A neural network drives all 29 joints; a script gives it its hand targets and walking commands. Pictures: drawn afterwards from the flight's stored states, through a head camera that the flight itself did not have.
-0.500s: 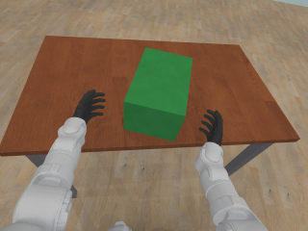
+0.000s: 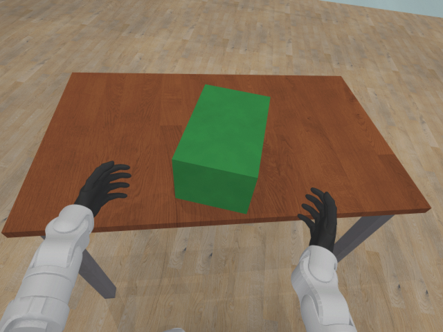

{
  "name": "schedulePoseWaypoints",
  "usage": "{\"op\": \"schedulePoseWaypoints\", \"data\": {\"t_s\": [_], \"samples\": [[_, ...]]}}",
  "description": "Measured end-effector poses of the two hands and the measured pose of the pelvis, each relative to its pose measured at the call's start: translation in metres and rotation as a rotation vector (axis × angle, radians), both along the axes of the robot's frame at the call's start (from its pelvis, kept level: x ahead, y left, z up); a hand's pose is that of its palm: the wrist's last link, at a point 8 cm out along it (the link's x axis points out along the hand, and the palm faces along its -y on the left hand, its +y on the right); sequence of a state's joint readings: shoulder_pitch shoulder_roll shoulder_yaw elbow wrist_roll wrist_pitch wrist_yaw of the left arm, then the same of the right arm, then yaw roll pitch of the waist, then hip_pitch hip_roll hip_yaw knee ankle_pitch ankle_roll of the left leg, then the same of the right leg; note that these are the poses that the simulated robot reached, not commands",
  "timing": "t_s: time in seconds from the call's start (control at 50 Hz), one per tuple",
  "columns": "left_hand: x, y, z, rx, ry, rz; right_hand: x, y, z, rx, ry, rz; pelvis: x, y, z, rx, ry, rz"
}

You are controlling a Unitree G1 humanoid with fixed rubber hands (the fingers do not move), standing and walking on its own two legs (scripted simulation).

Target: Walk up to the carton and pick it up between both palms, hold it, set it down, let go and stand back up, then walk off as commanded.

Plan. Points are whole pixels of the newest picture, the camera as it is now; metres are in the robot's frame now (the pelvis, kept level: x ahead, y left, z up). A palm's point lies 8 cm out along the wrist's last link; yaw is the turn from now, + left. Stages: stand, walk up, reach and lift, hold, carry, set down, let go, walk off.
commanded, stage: set down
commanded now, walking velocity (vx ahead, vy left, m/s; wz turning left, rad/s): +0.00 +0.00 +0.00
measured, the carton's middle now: (224, 145) +0.52 -0.01 +0.00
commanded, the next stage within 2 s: none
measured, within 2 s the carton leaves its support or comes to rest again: neither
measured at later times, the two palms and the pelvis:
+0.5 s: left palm (70, 244) +0.25 +0.26 +0.03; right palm (331, 275) +0.19 -0.16 +0.04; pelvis +0.00 +0.00 +0.00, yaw +0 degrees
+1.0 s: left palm (69, 269) +0.22 +0.26 +0.01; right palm (334, 282) +0.18 -0.17 +0.03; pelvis +0.01 -0.01 +0.00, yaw +0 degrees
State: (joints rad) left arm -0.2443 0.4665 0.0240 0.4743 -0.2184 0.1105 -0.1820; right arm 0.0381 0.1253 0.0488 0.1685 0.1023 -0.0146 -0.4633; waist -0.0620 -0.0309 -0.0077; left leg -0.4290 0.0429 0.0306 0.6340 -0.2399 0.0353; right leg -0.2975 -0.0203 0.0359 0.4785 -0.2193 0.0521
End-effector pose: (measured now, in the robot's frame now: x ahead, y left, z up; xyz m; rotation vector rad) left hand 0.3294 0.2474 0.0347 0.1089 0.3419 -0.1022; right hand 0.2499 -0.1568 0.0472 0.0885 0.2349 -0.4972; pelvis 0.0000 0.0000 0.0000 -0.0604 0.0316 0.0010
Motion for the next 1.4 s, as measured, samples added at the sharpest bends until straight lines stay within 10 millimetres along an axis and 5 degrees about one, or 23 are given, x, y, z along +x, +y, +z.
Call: {"op": "schedulePoseWaypoints", "data": {"t_s": [0.6,1.0,1.4], "samples": [[-0.087,0.018,-0.013,0.000,0.063,-0.005,-0.068,-0.003,-0.007,0.019,0.109,0.013,0.003,-0.004,0.002,0.005,-0.027,0.002],[-0.112,0.012,-0.026,0.061,0.146,0.005,-0.066,-0.011,-0.017,0.019,0.151,0.119,0.012,-0.011,0.003,0.015,-0.041,0.003],[-0.110,0.002,-0.028,0.075,0.163,0.040,-0.065,-0.024,-0.040,0.033,0.222,0.170,0.026,-0.022,0.006,0.029,-0.027,0.002]]}}
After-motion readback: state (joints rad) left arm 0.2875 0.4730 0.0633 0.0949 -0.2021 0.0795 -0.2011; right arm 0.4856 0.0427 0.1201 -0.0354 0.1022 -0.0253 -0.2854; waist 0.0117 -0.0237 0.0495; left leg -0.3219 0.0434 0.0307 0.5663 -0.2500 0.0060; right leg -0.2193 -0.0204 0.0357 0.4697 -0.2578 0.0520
